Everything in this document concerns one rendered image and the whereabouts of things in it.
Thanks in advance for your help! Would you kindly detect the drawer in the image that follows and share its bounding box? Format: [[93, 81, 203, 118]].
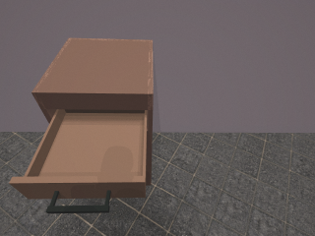
[[9, 109, 148, 200]]

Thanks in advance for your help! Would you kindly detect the handle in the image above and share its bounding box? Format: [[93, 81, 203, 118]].
[[46, 190, 111, 214]]

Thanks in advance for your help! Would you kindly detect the cabinet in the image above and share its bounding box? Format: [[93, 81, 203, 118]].
[[31, 37, 154, 186]]

